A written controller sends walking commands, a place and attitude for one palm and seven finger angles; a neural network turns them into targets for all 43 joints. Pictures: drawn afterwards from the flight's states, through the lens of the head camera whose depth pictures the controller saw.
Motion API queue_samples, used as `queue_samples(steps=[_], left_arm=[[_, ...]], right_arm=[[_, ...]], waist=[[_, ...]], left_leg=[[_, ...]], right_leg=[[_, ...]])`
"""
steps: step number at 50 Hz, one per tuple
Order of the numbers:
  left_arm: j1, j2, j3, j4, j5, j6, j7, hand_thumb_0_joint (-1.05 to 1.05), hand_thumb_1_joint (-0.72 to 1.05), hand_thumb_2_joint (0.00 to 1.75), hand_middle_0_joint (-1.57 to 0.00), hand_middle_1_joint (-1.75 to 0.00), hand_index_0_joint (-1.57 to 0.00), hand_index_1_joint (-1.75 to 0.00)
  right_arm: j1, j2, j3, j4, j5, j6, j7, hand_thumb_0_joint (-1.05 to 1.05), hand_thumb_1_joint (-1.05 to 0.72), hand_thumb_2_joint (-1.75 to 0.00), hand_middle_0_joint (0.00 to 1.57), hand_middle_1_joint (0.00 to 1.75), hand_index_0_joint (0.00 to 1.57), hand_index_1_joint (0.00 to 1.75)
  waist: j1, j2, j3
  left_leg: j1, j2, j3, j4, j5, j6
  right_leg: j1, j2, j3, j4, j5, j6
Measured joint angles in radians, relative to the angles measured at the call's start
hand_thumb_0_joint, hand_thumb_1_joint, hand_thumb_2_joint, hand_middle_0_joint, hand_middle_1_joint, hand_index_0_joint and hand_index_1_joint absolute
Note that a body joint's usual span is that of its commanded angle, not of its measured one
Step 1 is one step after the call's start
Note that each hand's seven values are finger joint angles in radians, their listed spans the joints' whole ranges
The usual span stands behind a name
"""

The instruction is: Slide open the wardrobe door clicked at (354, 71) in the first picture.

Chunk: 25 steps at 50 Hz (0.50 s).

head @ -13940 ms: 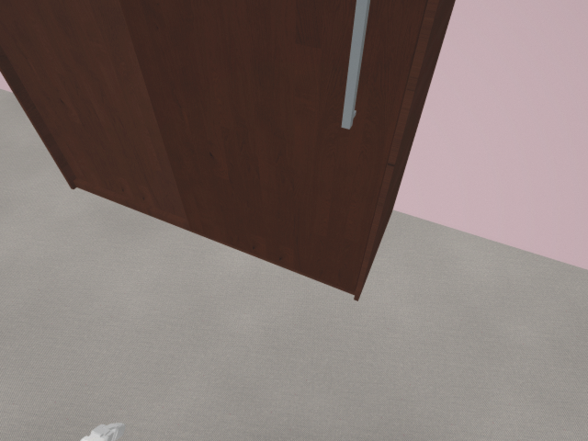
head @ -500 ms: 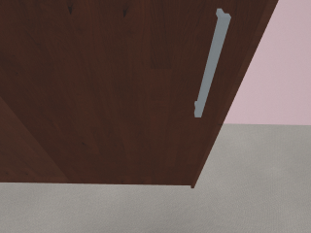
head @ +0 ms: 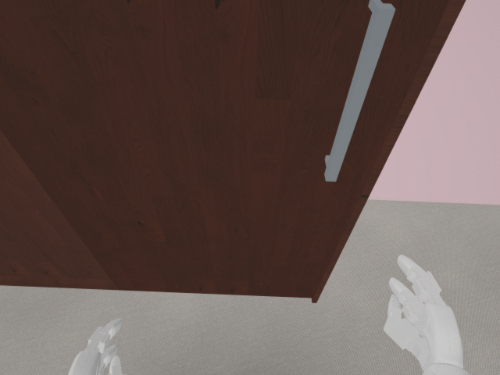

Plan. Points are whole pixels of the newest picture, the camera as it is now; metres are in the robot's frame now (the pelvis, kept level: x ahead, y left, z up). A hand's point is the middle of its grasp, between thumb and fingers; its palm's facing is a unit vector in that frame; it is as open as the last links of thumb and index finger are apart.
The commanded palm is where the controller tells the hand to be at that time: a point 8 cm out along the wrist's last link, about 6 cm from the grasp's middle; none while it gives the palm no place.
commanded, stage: raise the hand with hooked fingers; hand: right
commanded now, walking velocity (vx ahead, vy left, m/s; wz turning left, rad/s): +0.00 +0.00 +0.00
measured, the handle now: (348, 105) +0.51 -0.10 +0.19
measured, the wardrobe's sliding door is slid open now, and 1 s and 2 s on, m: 0.00 0.00 0.00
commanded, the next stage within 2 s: move the hooked fingers beside the handle in 1.86 s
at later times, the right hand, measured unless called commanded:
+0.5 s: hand (433, 336) +0.20 -0.21 +0.06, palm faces -0.03 +1.00 -0.09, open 10.5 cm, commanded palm +0.16 -0.27 +0.08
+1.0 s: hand out of the picture +0.25 -0.26 +0.16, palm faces +0.04 +1.00 -0.09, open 13.3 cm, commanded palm +0.22 -0.31 +0.17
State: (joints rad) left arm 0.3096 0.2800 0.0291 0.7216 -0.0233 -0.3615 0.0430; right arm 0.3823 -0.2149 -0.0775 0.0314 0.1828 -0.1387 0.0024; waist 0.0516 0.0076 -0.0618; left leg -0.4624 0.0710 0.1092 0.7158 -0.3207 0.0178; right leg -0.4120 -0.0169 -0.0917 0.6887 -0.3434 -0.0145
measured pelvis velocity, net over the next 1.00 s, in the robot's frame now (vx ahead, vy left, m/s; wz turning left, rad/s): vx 0.01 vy -0.01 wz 0.00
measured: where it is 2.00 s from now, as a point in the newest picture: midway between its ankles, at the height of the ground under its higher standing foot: outside the picture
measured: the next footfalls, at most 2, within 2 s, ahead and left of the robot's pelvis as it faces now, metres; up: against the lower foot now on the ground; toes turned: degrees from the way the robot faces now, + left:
none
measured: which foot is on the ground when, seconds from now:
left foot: down 0.00-1.00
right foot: down 0.00-1.00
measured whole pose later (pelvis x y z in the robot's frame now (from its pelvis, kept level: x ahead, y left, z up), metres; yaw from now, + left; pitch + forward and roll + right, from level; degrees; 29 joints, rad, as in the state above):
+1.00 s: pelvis +0.01 -0.01 +0.01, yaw +0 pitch -3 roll +1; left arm 0.21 0.28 -0.06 0.63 -0.07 -0.31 0.11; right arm 0.14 -0.41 -0.36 -0.10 0.35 0.06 0.36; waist -0.06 -0.02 0.00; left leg -0.22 0.04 0.12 0.55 -0.28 0.00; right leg -0.21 -0.03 -0.05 0.61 -0.34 -0.02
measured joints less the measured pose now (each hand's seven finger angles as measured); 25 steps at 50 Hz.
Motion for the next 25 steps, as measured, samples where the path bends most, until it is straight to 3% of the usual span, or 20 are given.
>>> queue_samples(steps=[3, 5, 8, 11, 14, 17, 20, 25], left_arm=[[-0.071, 0.011, 0.033, -0.084, 0.005, -0.004, -0.042, 0.02, 0.92, 0.9, -0.2, -0.3, -0.2, -0.3], [-0.11, 0.012, 0.048, -0.139, -0.001, 0.016, -0.06, 0.02, 0.91, 0.9, -0.2, -0.3, -0.19, -0.3], [-0.145, 0.01, 0.051, -0.215, -0.012, 0.059, -0.055, 0.01, 0.91, 0.9, -0.2, -0.3, -0.19, -0.3], [-0.146, 0.0, 0.036, -0.254, -0.013, 0.078, -0.032, 0.01, 0.91, 0.9, -0.2, -0.3, -0.19, -0.3], [-0.134, -0.011, 0.007, -0.243, -0.012, 0.068, -0.012, 0.01, 0.91, 0.9, -0.2, -0.3, -0.19, -0.3], [-0.126, -0.025, -0.035, -0.195, -0.015, 0.055, 0.003, 0.01, 0.9, 0.9, -0.2, -0.3, -0.19, -0.3], [-0.119, -0.045, -0.076, -0.146, -0.02, 0.057, 0.016, 0.01, 0.9, 0.9, -0.2, -0.3, -0.2, -0.3], [-0.076, -0.072, -0.114, -0.112, -0.024, 0.063, 0.036, 0.01, 0.9, 0.9, -0.21, -0.31, -0.2, -0.3]], right_arm=[[-0.024, 0.016, -0.047, -0.019, 0.05, -0.193, 0.172, 0.02, -0.77, -0.83, 0.21, 0.41, 0.21, 0.4], [-0.006, 0.008, -0.075, -0.021, 0.06, -0.251, 0.27, 0.01, -0.72, -0.81, 0.21, 0.44, 0.21, 0.43], [0.065, -0.019, -0.106, -0.045, 0.083, -0.189, 0.328, 0.01, -0.65, -0.79, 0.22, 0.48, 0.22, 0.47], [0.137, -0.04, -0.137, -0.083, 0.102, -0.129, 0.307, 0.01, -0.57, -0.76, 0.23, 0.52, 0.23, 0.52], [0.161, -0.053, -0.16, -0.137, 0.12, -0.148, 0.29, 0.01, -0.5, -0.73, 0.23, 0.57, 0.23, 0.56], [0.11, -0.064, -0.168, -0.169, 0.138, -0.177, 0.315, 0.01, -0.43, -0.7, 0.23, 0.61, 0.24, 0.61], [0.022, -0.086, -0.169, -0.164, 0.143, -0.136, 0.354, 0.01, -0.35, -0.67, 0.24, 0.66, 0.24, 0.65], [-0.053, -0.135, -0.193, -0.138, 0.163, 0.0, 0.371, 0.01, -0.24, -0.62, 0.25, 0.73, 0.25, 0.73]], waist=[[-0.004, 0.027, -0.045], [-0.019, 0.045, -0.058], [-0.043, 0.05, -0.052], [-0.067, 0.033, -0.043], [-0.094, 0.009, -0.026], [-0.114, -0.014, -0.005], [-0.113, -0.032, 0.018], [-0.076, -0.044, 0.029]], left_leg=[[-0.13, -0.007, -0.014, 0.14, -0.055, 0.011], [-0.195, -0.014, -0.024, 0.226, -0.092, 0.018], [-0.228, -0.022, -0.02, 0.299, -0.132, 0.025], [-0.226, -0.027, 0.009, 0.32, -0.148, 0.031], [-0.212, -0.031, 0.045, 0.316, -0.148, 0.034], [-0.199, -0.034, 0.071, 0.302, -0.14, 0.035], [-0.175, -0.034, 0.08, 0.271, -0.12, 0.034], [-0.114, -0.035, 0.057, 0.183, -0.076, 0.024]], right_leg=[[-0.123, -0.018, -0.006, 0.143, -0.064, 0.01], [-0.183, -0.025, 0.001, 0.229, -0.106, 0.018], [-0.22, -0.032, 0.017, 0.312, -0.146, 0.023], [-0.24, -0.04, 0.048, 0.356, -0.166, 0.03], [-0.255, -0.045, 0.086, 0.382, -0.172, 0.032], [-0.263, -0.046, 0.113, 0.391, -0.166, 0.034], [-0.248, -0.044, 0.121, 0.369, -0.148, 0.035], [-0.172, -0.037, 0.095, 0.27, -0.105, 0.026]])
